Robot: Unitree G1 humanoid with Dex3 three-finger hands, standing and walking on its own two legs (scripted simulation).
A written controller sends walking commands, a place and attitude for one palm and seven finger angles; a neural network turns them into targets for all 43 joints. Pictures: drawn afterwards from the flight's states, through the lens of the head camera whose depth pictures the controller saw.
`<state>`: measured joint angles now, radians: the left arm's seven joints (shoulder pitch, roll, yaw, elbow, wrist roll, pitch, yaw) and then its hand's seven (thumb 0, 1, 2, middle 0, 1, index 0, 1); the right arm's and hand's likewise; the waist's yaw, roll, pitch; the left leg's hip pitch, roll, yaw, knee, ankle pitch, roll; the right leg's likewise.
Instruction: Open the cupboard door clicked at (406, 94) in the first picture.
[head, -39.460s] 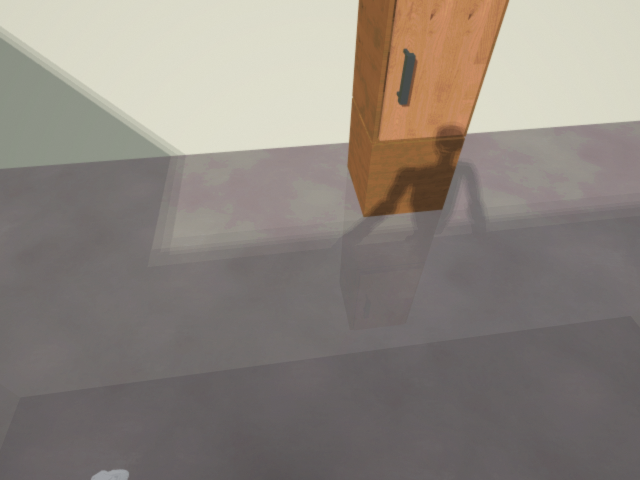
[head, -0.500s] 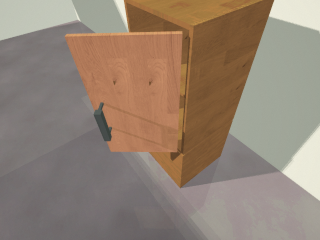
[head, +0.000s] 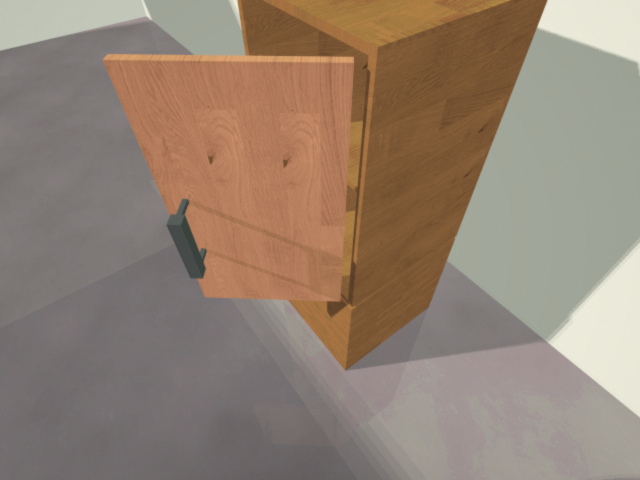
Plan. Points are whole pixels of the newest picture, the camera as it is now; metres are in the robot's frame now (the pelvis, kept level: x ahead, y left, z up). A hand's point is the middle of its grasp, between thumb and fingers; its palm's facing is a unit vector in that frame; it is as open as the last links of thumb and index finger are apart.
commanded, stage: come to a stop and stand still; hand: left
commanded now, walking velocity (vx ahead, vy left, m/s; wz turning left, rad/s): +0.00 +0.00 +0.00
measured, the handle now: (191, 239) +0.54 +0.29 -0.09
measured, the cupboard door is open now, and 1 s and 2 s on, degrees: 51 51 51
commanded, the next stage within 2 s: look again from close up in 0.18 s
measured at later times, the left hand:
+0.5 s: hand out of the picture +0.02 +0.18 -0.17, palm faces +0.03 -0.98 -0.21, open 7.4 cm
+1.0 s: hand out of the picture +0.01 +0.18 -0.17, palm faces +0.03 -0.98 -0.21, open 7.4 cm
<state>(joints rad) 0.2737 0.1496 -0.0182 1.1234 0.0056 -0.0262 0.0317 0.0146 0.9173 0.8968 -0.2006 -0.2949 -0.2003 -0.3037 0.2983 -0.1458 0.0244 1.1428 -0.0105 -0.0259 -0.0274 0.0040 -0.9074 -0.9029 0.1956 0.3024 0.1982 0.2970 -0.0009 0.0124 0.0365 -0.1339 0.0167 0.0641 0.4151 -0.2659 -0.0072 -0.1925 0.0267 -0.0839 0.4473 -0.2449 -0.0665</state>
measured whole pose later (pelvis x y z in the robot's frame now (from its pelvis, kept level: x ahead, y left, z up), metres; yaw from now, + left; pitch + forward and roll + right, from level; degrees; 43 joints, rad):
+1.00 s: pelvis +0.01 +0.01 +0.00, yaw +0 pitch -1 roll +1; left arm 0.26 0.17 0.00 1.11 0.01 -0.02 0.03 0.01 0.91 0.90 -0.20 -0.29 -0.20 -0.30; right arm 0.27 -0.16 0.01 1.13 -0.01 -0.02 -0.03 0.00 -0.91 -0.90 0.20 0.30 0.20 0.30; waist 0.01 0.00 0.04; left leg -0.12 0.01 0.06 0.40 -0.27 0.00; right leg -0.18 0.02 -0.08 0.43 -0.25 -0.06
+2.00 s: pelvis +0.00 +0.03 -0.01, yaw +0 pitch -1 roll +1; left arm 0.26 0.15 -0.01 1.07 0.01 -0.01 0.04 0.01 0.93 0.90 -0.20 -0.29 -0.20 -0.30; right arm 0.28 -0.18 -0.01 1.05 -0.02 -0.01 -0.03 0.01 -0.92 -0.90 0.20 0.30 0.20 0.30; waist -0.02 0.06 0.01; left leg -0.20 0.04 0.12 0.52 -0.30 -0.01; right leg -0.21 -0.02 -0.04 0.56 -0.33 -0.02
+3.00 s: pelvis +0.01 +0.01 +0.00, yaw +1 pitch -1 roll +1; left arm 0.28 0.15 -0.01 1.12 0.01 -0.02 0.03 0.01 0.91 0.90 -0.20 -0.29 -0.20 -0.30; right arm 0.28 -0.14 0.01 1.15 -0.01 -0.03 -0.03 0.01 -0.91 -0.90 0.20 0.30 0.20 0.30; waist 0.01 0.00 0.03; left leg -0.15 0.06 0.10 0.42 -0.26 -0.03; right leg -0.15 0.01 -0.06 0.46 -0.30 -0.04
